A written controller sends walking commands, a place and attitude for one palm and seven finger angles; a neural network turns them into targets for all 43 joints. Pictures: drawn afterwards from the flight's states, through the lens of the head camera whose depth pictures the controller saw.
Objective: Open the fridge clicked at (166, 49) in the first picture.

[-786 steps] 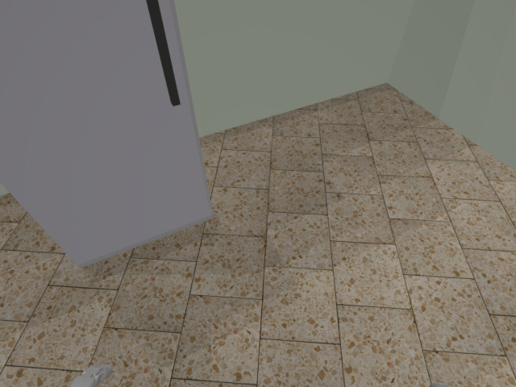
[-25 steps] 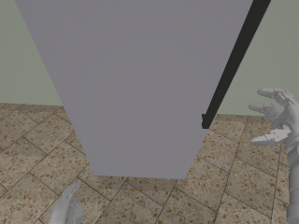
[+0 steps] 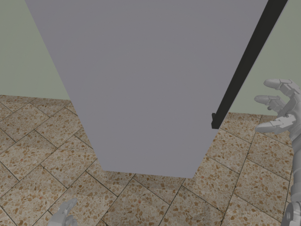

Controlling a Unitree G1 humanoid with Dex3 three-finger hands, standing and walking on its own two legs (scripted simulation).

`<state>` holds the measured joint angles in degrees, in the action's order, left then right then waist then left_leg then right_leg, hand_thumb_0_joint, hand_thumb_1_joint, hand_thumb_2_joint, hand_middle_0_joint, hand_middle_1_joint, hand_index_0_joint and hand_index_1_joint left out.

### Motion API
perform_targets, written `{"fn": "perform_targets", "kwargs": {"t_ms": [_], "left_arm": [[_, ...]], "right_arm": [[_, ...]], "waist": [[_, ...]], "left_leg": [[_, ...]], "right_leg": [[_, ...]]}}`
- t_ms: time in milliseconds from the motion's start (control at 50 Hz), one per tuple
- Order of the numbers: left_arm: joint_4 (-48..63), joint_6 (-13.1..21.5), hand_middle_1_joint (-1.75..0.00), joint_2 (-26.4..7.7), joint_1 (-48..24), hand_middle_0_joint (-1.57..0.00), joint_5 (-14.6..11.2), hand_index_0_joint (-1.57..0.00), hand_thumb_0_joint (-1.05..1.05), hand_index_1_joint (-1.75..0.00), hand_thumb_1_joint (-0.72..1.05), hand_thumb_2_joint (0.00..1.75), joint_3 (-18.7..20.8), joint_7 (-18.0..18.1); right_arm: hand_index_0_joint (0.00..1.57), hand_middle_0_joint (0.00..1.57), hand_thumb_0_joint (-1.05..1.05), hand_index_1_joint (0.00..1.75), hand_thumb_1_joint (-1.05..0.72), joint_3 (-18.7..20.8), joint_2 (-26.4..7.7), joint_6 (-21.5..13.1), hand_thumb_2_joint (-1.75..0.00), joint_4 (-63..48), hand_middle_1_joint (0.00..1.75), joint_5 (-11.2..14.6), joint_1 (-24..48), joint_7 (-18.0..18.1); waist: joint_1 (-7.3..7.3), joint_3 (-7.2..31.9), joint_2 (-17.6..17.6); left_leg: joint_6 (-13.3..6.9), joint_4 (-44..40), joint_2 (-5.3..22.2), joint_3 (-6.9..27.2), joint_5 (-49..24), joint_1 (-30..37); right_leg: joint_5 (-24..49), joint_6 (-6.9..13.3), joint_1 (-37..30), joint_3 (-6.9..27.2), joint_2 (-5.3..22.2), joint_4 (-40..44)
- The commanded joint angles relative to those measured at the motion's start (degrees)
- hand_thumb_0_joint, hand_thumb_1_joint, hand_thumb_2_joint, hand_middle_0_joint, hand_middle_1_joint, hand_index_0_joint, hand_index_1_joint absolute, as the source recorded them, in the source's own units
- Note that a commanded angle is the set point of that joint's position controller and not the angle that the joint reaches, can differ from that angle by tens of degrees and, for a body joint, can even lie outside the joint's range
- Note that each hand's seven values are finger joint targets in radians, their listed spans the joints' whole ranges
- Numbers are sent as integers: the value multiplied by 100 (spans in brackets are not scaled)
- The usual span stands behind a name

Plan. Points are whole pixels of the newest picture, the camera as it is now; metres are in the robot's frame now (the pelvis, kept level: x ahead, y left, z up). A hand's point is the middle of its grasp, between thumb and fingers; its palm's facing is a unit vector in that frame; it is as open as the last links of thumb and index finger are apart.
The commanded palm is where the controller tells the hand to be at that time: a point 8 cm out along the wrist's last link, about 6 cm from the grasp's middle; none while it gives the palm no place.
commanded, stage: move the hooked fingers beside the handle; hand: right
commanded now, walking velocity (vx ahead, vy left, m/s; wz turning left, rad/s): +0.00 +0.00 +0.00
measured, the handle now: (242, 62) +0.48 -0.18 +0.21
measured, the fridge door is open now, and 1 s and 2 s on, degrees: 0 0 0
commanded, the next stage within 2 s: feel for the door with the fingertips in 1.50 s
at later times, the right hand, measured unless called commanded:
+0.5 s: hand (257, 98) +0.44 -0.24 +0.13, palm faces +0.03 +1.00 +0.00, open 14.0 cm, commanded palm +0.40 -0.29 +0.14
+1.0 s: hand (261, 98) +0.43 -0.24 +0.14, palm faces +0.04 +1.00 +0.00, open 14.0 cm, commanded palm +0.40 -0.29 +0.14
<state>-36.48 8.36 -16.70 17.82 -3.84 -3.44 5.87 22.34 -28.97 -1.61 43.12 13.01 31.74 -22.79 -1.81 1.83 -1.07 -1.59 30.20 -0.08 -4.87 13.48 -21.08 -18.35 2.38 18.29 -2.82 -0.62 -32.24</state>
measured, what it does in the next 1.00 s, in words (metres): stands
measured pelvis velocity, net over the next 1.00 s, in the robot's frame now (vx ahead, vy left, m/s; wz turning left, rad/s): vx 0.01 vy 0.00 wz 0.00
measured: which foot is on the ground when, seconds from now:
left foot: down 0.00-1.00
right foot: down 0.00-1.00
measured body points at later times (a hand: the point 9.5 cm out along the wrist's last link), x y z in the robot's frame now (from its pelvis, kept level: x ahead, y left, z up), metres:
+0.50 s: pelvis +0.01 -0.01 +0.00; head +0.05 -0.01 +0.45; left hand +0.08 +0.26 -0.11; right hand +0.43 -0.30 +0.13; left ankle +0.02 +0.10 -0.73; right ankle -0.02 -0.09 -0.73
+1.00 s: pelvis +0.01 +0.00 +0.00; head +0.04 -0.01 +0.45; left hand +0.12 +0.26 -0.10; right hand +0.42 -0.30 +0.14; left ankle +0.02 +0.10 -0.73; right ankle -0.02 -0.09 -0.73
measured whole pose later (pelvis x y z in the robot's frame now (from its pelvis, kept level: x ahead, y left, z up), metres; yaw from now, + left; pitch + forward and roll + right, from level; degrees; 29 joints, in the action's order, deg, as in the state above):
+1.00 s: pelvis +0.01 +0.00 +0.00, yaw +0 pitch +6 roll +1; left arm -35.1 4.7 -16.1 17.6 -3.4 -3.4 5.0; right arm 21.5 -27.7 -6.5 47.2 11.6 37.0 -20.1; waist -2.4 2.4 -0.6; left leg -1.5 30.9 -0.4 -4.8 14.0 -23.1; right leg -19.4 2.5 20.6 -2.8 -0.3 -33.8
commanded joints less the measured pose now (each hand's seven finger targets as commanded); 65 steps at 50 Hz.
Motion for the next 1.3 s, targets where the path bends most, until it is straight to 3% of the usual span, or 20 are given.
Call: {"fn": "perform_targets", "kwargs": {"t_ms": [0, 40, 60, 80, 140, 220, 300, 340, 400, 500, 560, 680, 760, 860, 940, 1060, 1120, 1160, 1180, 1280], "left_arm": [[687, 251, -30, -856, 42, -20, 25, -20, 0, -30, 90, 90, 335, 36], [659, 235, -30, -856, 116, -20, 49, -20, 0, -30, 90, 90, 331, 38], [624, 193, -30, -882, 189, -20, 62, -20, 0, -30, 90, 90, 339, 28], [603, 196, -30, -849, 174, -20, 52, -20, 0, -30, 90, 90, 320, 18], [478, 120, -30, -925, 331, -20, 34, -20, 0, -30, 90, 90, 333, 9], [615, 49, -30, -909, 406, -20, 41, -20, 0, -30, 90, 90, 380, -73], [710, -32, -30, -925, 471, -20, 59, -20, 0, -30, 90, 90, 426, -126], [702, -62, -30, -925, 458, -20, 42, -20, 0, -30, 90, 90, 438, -111], [679, -92, -30, -894, 436, -20, 56, -20, 0, -30, 90, 90, 429, -108], [723, -98, -30, -823, 430, -20, 77, -20, 0, -30, 90, 90, 429, -140], [740, -131, -30, -842, 402, -20, 40, -20, 0, -30, 90, 90, 433, -128], [770, -153, -30, -842, 236, -20, -5, -20, 0, -30, 90, 90, 396, -115], [790, -182, -30, -829, 203, -20, 4, -20, 0, -30, 90, 90, 381, -96], [760, -148, -30, -818, 196, -20, 49, -20, 0, -30, 90, 90, 347, -40], [652, -123, -30, -797, 180, -20, 21, -20, 0, -30, 90, 90, 310, -12], [819, -197, -30, -877, 233, -20, 5, -20, 0, -30, 90, 90, 355, -94], [897, -214, -30, -877, 187, -20, 2, -20, 0, -30, 90, 90, 387, -108], [933, -212, -30, -837, 171, -20, 9, -20, 0, -30, 90, 90, 394, -121], [918, -197, -30, -837, 156, -20, 20, -20, 0, -30, 90, 90, 402, -119], [785, -152, -30, -814, 163, -20, 21, -20, 0, -30, 90, 90, 375, -49]], "right_arm": [[30, 30, 0, 120, 50, 303, -1712, -653, -30, -1357, 120, 39, 2969, 81], [30, 30, 0, 120, 50, 478, -1877, -850, -30, -1309, 120, 34, 3022, 133], [30, 30, 0, 120, 50, 500, -1966, -912, -30, -1230, 120, 25, 3055, 156], [30, 30, 0, 120, 50, 330, -1714, -928, -30, -1064, 120, 29, 3172, 142], [30, 30, 0, 120, 50, 429, -1830, -838, -30, -148, 120, -26, 3048, 122], [30, 30, 0, 120, 50, 109, -1547, -807, -30, -280, 120, -144, 2904, 46], [30, 30, 0, 120, 50, 358, -1644, -933, -30, -716, 120, 40, 2656, 51], [30, 30, 0, 120, 50, 493, -1711, -952, -30, -769, 120, 105, 2740, 102], [30, 30, 0, 120, 50, 572, -1838, -950, -30, -900, 120, 4, 2917, 251], [30, 30, 0, 120, 50, 379, -1631, -960, -30, -1477, 120, -108, 2680, 338], [30, 30, 0, 120, 50, 280, -1412, -824, -30, -1288, 120, 48, 2326, 231], [30, 30, 0, 120, 50, 186, -1244, -492, -30, -1013, 120, 60, 2266, 214], [30, 30, 0, 120, 50, 96, -1298, -607, -30, -1149, 120, 1, 2681, 316], [30, 30, 0, 120, 50, 277, -1665, -931, -30, -1392, 120, -29, 3263, 360], [30, 30, 0, 120, 50, 103, -1435, -894, -30, -800, 120, -37, 3227, 256], [30, 30, 0, 120, 50, 175, -1365, -611, -30, -433, 120, 75, 2151, 67], [30, 30, 0, 120, 50, 442, -1639, -674, -30, -872, 120, 85, 2266, 108], [30, 30, 0, 120, 50, 250, -1445, -778, -30, -1255, 120, 119, 2468, 156], [30, 30, 0, 120, 50, 500, -1698, -844, -30, -1444, 120, 107, 2470, 193], [30, 30, 0, 120, 50, 423, -1687, -927, -30, -1509, 120, 57, 2884, 281]], "waist": [[-99, 1872, -333], [-59, 2090, -471], [-79, 2085, -279], [-140, 1964, -391], [-188, 1520, -67], [-107, 1846, -587], [-36, 2189, -95], [-54, 2082, 25], [-62, 1940, -351], [-34, 2258, -735], [-65, 2075, -243], [-102, 1500, -126], [-176, 1544, -169], [-162, 2132, -355], [-216, 1808, -480], [9, 1791, -14], [33, 1868, 0], [-32, 1894, -133], [35, 2013, -279], [-124, 1877, -448]], "left_leg": [[-55, -156, 63, 403, -1190, 833], [-73, -89, 46, 397, -1348, 907], [-67, -73, 36, 375, -1383, 919], [-58, -77, 31, 386, -1426, 831], [-41, -84, 42, 357, -1282, 642], [-76, 16, 44, 342, -1538, 566], [-52, 79, -21, 322, -1859, 789], [-31, 51, -33, 326, -1782, 782], [-44, 16, -21, 366, -1666, 718], [-52, 33, -30, 348, -1901, 747], [-32, -22, -41, 334, -1981, 856], [-46, -83, -18, 302, -1679, 641], [-60, -86, 1, 331, -1453, 599], [-58, -21, -2, 416, -1602, 881], [-66, -50, -1, 364, -1520, 669], [-66, 27, 22, 325, -1860, 896], [-52, 38, 8, 352, -1852, 947], [-60, 31, -1, 366, -1846, 895], [-62, 20, -15, 408, -1817, 951], [-50, -89, -30, 421, -1416, 791]], "right_leg": [[1479, -56, -460, 437, 115, 361], [1679, -87, -544, 453, 122, 328], [1750, -84, -517, 463, 152, 308], [1747, -80, -515, 448, 140, 313], [1473, -66, -94, 437, 142, 331], [1978, -104, -369, 422, 142, 239], [2451, -115, -447, 461, 210, 191], [2253, -103, -355, 440, 210, 221], [2100, -80, -359, 407, 189, 261], [2844, -165, -840, 458, 237, 220], [2753, -98, -698, 390, 257, 228], [2015, -69, -346, 368, 181, 319], [1682, -43, -331, 359, 160, 287], [1838, -42, -532, 394, 140, 204], [1754, -64, -460, 424, 127, 239], [2043, -57, -151, 342, 144, 221], [1966, -60, -105, 353, 143, 254], [2057, -49, -286, 337, 163, 227], [2032, -53, -331, 357, 151, 235], [1627, -33, -413, 371, 153, 300]]}}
